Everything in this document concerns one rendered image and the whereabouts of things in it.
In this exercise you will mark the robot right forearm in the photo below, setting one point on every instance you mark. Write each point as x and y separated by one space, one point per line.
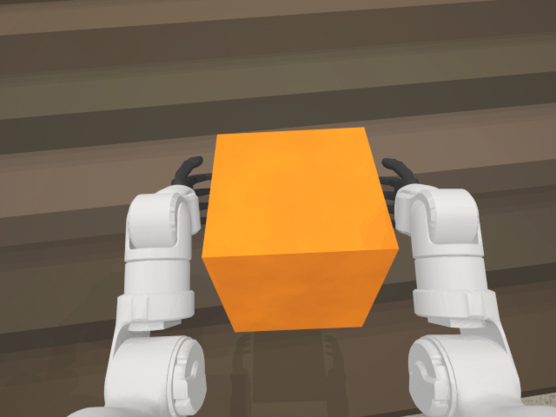
444 227

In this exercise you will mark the robot right hand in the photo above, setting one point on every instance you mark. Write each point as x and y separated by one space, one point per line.
401 170

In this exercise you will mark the robot right upper arm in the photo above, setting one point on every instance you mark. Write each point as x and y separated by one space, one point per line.
466 375

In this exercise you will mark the robot left forearm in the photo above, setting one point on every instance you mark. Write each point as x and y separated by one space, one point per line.
157 295

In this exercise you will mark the robot left upper arm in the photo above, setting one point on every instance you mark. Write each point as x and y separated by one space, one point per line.
160 376

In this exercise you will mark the robot left hand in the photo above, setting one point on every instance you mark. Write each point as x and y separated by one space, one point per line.
182 178

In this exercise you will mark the carton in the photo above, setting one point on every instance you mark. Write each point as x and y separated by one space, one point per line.
298 235

